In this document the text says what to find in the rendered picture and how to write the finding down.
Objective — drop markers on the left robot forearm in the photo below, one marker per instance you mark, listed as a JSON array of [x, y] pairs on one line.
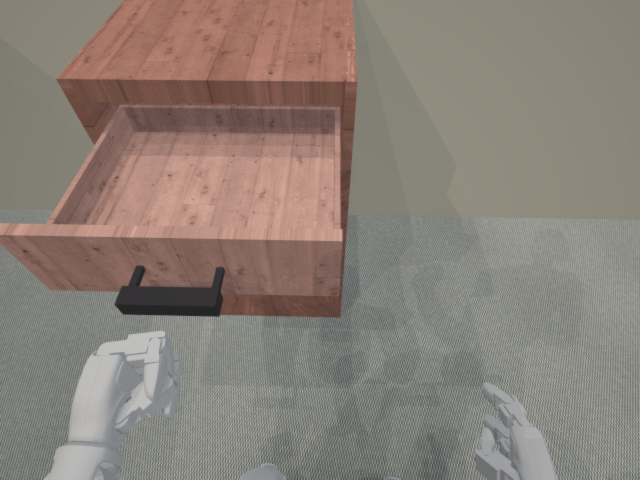
[[86, 461]]

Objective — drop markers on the handle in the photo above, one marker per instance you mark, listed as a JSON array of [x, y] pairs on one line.
[[173, 301]]

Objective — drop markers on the right robot hand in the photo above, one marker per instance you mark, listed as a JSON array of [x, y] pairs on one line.
[[524, 453]]

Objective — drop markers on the cabinet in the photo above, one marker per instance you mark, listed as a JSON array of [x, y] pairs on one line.
[[226, 53]]

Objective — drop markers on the drawer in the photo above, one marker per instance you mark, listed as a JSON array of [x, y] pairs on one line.
[[183, 189]]

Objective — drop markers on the left robot hand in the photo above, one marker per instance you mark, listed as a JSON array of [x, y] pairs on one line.
[[143, 367]]

